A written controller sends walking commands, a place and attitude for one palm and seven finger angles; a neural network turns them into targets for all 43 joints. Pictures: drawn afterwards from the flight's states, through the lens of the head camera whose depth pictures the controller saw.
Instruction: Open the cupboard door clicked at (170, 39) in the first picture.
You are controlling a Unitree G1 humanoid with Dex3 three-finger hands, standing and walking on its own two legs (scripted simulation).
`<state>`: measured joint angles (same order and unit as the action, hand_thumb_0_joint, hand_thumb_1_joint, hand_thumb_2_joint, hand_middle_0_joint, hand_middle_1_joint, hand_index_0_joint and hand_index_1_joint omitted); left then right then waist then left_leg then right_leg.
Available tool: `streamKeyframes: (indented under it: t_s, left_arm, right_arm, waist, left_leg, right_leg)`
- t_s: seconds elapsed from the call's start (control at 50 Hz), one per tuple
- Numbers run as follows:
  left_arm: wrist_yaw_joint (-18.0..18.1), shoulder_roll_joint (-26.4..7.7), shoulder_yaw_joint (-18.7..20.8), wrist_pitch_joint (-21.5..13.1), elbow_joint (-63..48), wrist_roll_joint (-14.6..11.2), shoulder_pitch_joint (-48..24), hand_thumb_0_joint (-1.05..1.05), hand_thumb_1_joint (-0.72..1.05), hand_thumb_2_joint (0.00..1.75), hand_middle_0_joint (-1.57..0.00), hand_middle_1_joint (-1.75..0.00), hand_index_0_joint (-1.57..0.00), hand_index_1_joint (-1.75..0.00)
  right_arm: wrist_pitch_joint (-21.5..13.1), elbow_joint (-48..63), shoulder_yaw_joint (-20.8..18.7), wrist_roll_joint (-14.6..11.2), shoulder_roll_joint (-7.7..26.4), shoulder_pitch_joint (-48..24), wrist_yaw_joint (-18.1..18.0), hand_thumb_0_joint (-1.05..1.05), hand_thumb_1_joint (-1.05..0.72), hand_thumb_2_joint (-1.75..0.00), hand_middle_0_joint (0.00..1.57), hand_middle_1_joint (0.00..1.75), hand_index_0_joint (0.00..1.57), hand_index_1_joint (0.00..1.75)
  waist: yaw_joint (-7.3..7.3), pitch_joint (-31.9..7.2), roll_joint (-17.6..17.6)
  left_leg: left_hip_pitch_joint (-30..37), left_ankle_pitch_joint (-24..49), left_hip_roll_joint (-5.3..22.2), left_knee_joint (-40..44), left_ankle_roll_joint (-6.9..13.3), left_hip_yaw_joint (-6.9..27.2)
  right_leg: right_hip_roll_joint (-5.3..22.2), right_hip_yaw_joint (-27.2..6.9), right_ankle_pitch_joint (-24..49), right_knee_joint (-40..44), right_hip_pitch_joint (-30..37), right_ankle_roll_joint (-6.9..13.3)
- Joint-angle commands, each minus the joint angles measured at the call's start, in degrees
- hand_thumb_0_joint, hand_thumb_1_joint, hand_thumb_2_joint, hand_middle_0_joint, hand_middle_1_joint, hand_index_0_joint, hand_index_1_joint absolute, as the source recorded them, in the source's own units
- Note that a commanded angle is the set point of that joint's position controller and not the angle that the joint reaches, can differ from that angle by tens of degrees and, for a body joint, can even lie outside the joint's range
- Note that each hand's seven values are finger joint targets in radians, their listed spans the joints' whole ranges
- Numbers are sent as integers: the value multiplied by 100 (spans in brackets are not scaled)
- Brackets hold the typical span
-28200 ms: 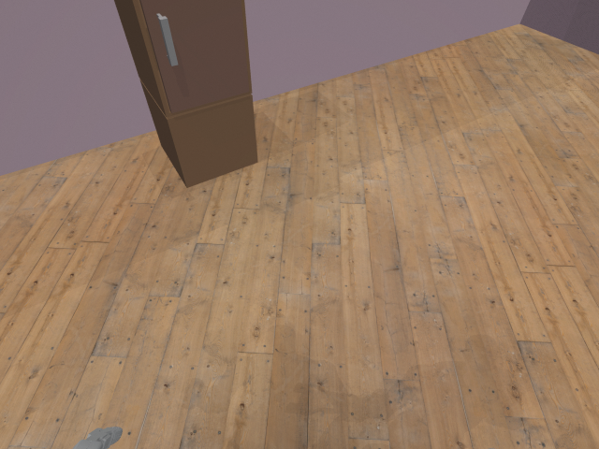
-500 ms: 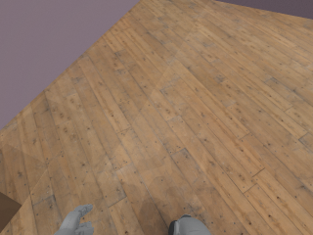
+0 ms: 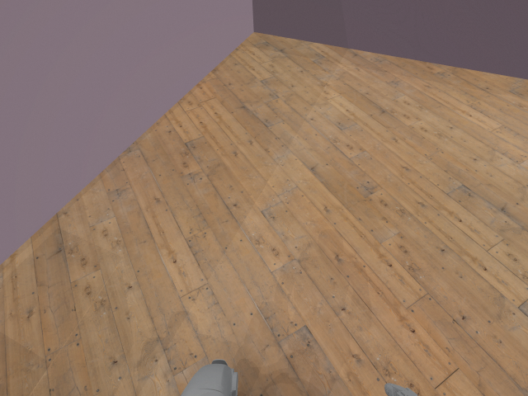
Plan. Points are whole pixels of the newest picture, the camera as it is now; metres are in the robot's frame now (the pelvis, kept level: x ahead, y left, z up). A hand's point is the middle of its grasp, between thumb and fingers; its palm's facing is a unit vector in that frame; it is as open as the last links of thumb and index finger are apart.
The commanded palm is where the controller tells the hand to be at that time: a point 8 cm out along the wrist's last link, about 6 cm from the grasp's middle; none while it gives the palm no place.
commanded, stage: walk to a spot facing it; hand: left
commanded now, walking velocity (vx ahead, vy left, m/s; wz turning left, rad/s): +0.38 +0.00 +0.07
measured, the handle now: out of the picture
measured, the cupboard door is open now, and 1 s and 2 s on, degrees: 48 48 48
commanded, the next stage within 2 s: turn to face it in 0.50 s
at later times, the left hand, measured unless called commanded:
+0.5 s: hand (193, 279) +0.36 +0.20 -0.16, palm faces -0.01 -0.98 -0.21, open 7.3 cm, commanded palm none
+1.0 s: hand (213, 237) +0.49 +0.19 -0.20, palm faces +0.23 -0.96 -0.18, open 7.2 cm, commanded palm none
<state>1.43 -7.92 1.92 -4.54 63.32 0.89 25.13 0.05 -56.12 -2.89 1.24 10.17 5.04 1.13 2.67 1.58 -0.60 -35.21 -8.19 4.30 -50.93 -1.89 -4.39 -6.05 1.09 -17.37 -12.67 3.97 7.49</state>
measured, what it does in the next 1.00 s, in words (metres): walks ahead: left foot, then right foot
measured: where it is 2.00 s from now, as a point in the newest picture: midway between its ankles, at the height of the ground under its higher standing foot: (300, 303)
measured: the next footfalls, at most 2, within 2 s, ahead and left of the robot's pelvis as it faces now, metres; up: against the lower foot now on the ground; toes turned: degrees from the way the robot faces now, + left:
left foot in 0.16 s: +0.21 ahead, +0.10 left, +0.00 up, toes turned +5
right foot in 0.60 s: +0.45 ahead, -0.14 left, +0.00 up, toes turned -6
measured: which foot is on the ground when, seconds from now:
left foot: up 0.00-0.14, down 0.16-0.60, up 0.62-0.96, down 0.98-1.00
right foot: down 0.00-0.14, up 0.16-0.58, down 0.60-0.98, up 1.00-1.00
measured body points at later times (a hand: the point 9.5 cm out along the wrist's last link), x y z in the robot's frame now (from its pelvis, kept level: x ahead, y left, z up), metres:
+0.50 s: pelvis +0.26 +0.00 +0.00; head +0.31 +0.01 +0.45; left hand +0.36 +0.25 -0.15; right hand +0.18 -0.22 -0.14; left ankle +0.17 +0.09 -0.74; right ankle +0.39 -0.16 -0.70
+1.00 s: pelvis +0.46 -0.01 -0.02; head +0.49 +0.02 +0.42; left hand +0.48 +0.24 -0.19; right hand +0.61 -0.25 -0.14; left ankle +0.53 +0.09 -0.74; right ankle +0.41 -0.14 -0.73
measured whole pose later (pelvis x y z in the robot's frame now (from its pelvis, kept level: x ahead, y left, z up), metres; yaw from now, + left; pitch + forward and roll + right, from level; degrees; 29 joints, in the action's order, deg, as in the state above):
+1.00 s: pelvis +0.46 -0.01 -0.02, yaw +12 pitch +1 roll -2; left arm 0.9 -12.2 3.6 -0.3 55.7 1.0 11.4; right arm -0.5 -52.3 -3.0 1.8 12.3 8.0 1.1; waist -1.6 3.5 2.0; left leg -26.3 -9.2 3.4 -37.4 1.7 -7.0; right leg 6.1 15.1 -28.2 -42.0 -12.1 -2.0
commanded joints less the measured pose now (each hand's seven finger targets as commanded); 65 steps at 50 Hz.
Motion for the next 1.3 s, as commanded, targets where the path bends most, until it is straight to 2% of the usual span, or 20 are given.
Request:
streamKeyframes:
  t_s: [0.0, 0.06, 0.1, 0.14, 0.18, 0.22, 0.32, 0.48, 0.54, 0.56, 0.58, 0.6, 0.7, 0.8, 0.92, 0.94, 0.96, 1.04, 1.12, 1.28]
  left_arm:
    - [83, -768, 101, -101, 66, 0, 820, 0, 90, 90, -20, -30, -20, -30]
    - [88, -912, 136, -139, 135, 2, 736, 0, 90, 90, -20, -30, -20, -30]
    - [53, -909, 129, -157, 59, -33, 425, 0, 90, 90, -20, -30, -20, -30]
    - [-47, -491, 24, -184, -293, -156, 415, 0, 90, 90, -20, -30, -20, -30]
    - [-82, -489, 70, -71, -672, -13, -477, 0, 90, 90, -20, -30, -20, -30]
    - [-194, -331, 131, 86, -452, 103, -350, 0, 90, 90, -20, -30, -20, -30]
    - [-311, -146, 116, 276, -538, 98, -489, 0, 90, 90, -20, -30, -20, -30]
    - [-359, -492, 102, 227, -1048, 48, -2212, 0, 90, 90, -20, -30, -20, -30]
    - [-302, -875, 188, 94, -654, 64, -905, 0, 90, 90, -20, -30, -20, -30]
    - [-226, -1357, 335, 28, -394, 111, 37, 0, 90, 90, -20, -30, -20, -30]
    - [-165, -1874, 445, 42, -275, 73, 618, 0, 90, 90, -20, -30, -20, -30]
    - [-117, -1790, 389, 90, -328, -22, 389, 0, 90, 90, -20, -30, -20, -30]
    - [-19, -988, 188, 70, -734, 9, -1006, 0, 90, 90, -20, -30, -20, -30]
    - [-36, -893, 262, 95, -891, 24, -1331, 0, 90, 90, -20, -30, -20, -30]
    - [-32, -1224, 358, 257, -1121, 6, -1466, 0, 90, 90, -20, -30, -20, -30]
    - [-44, -1115, 346, 311, -1220, -14, -1409, 0, 90, 90, -20, -30, -20, -30]
    - [-65, -811, 262, 368, -1434, -92, -1353, 0, 90, 90, -20, -30, -20, -30]
    - [-58, -1047, 335, 512, -1581, 51, -1766, 0, 90, 90, -20, -30, -20, -30]
    - [-122, -1016, 331, 571, -1465, 44, -1328, 0, 90, 90, -20, -30, -20, -30]
    - [-85, -1031, 264, 595, -1737, 2, -1550, 0, 90, 90, -20, -30, -20, -30]
  right_arm:
    - [-173, 496, 0, -49, 251, -696, 17, 0, -90, -90, 20, 30, 20, 30]
    - [-260, 214, 29, -42, 274, 2, -84, 0, -90, -90, 20, 30, 20, 30]
    - [-279, -254, -80, 17, 648, 1590, -194, 0, -90, -90, 20, 30, 20, 30]
    - [-308, -427, -208, 80, 1367, 2688, -265, 0, -90, -90, 20, 30, 20, 30]
    - [-324, -170, -198, -31, 1261, 1802, -274, 0, -90, -90, 20, 30, 20, 30]
    - [-461, -235, 6, 11, 450, 1439, -298, 0, -90, -90, 20, 30, 20, 30]
    - [-590, -366, -2, -32, 558, 1594, -261, 0, -90, -90, 20, 30, 20, 30]
    - [-480, -774, 70, 47, 600, 2578, -271, 0, -90, -90, 20, 30, 20, 30]
    - [-460, -809, 63, -27, 680, 2531, -279, 0, -90, -90, 20, 30, 20, 30]
    - [-487, -698, 79, -106, 545, 2465, -244, 0, -90, -90, 20, 30, 20, 30]
    - [-492, -534, 92, -179, 310, 2818, -272, 0, -90, -90, 20, 30, 20, 30]
    - [-438, -487, 63, -165, 490, 2481, -309, 0, -90, -90, 20, 30, 20, 30]
    - [-139, -357, 85, -75, 42, 1715, -197, 0, -90, -90, 20, 30, 20, 30]
    - [49, -185, 41, -39, -70, 1494, -54, 0, -90, -90, 20, 30, 20, 30]
    - [46, 220, -95, 22, 529, 1345, 1, 0, -90, -90, 20, 30, 20, 30]
    - [13, 199, -206, 74, 1000, 1772, -25, 0, -90, -90, 20, 30, 20, 30]
    - [-30, 273, -348, 97, 1668, 2007, -75, 0, -90, -90, 20, 30, 20, 30]
    - [8, 718, -267, 51, 1549, 892, -210, 0, -90, -90, 20, 30, 20, 30]
    - [-57, 848, -227, 16, 1461, 581, -224, 0, -90, -90, 20, 30, 20, 30]
    - [91, 788, -379, 28, 1572, 620, -157, 0, -90, -90, 20, 30, 20, 30]
  waist:
    - [-33, 451, 523]
    - [-373, 77, 756]
    - [-1157, -540, 548]
    - [-1131, -1536, -834]
    - [-795, 584, 101]
    - [-310, 783, -423]
    - [-45, 217, -395]
    - [-542, 535, -571]
    - [96, -433, -267]
    - [474, -1186, 542]
    - [441, -1988, 1712]
    - [452, -1769, 1152]
    - [-254, -265, 825]
    - [-497, -93, 961]
    - [-706, -391, 477]
    - [-887, -753, -600]
    - [-950, -959, -2253]
    - [-520, -572, -1089]
    - [-297, -918, -584]
    - [-409, -770, -968]
  left_leg:
    - [-460, -308, -236, 704, 200, -284]
    - [1035, -606, -863, 1391, 539, -791]
    - [3525, 141, -451, 1842, 957, -199]
    - [5044, 914, 2411, 2969, 2344, 3899]
    - [3054, -559, 2309, 3767, 2187, 3844]
    - [1983, -667, 1405, 4110, 1430, 2284]
    - [1857, 645, 703, 4100, 1127, 623]
    - [2859, 1900, 877, 3729, 936, 493]
    - [2745, 3185, 674, 1812, 670, 333]
    - [1438, 1982, 280, 374, 452, 8]
    - [379, -2538, -507, -1654, 183, -167]
    - [192, -2812, -178, -2299, 253, 446]
    - [450, -1792, 283, -1274, 37, 364]
    - [887, -767, 150, -142, -66, -184]
    - [2185, 105, -155, 1639, 114, -345]
    - [2940, 1300, 345, 2088, 426, 499]
    - [3431, 3306, 1985, 2706, 1371, 2877]
    - [1999, -19, 1632, 3356, 1340, 2905]
    - [2153, 195, 970, 3223, 1013, 1960]
    - [2093, 36, 767, 3139, 1039, 2361]
  right_leg:
    - [1784, -713, 5769, -337, 606, -315]
    - [1636, -364, 7946, -1260, 413, -465]
    - [1533, -204, 6631, -3078, -1201, -611]
    - [339, -97, -1046, -6910, -3558, -584]
    - [873, -364, -791, -7292, -4636, -625]
    - [1119, -359, 43, -6624, -4161, -638]
    - [1293, 66, 847, -4626, -3450, -815]
    - [943, 560, 1070, -2371, -3104, -592]
    - [748, 508, 1384, -1654, -766, -336]
    - [1774, -616, 2234, -1797, 1061, -3]
    - [3553, -2564, 3700, -1279, 2072, 713]
    - [3588, -2248, 3862, -1034, 1522, 818]
    - [2733, 84, 4755, -688, -970, 146]
    - [2413, 896, 3878, -604, -1599, -114]
    - [2371, 1161, 2958, -2153, -1648, -459]
    - [1989, 1280, 1647, -3337, -2203, -750]
    - [1062, 1109, -2283, -5108, -3591, -1197]
    - [1185, -194, -1172, -6153, -3902, -1146]
    - [1076, -148, -495, -5384, -3489, -1204]
    - [711, -1, -838, -3227, -2716, -1134]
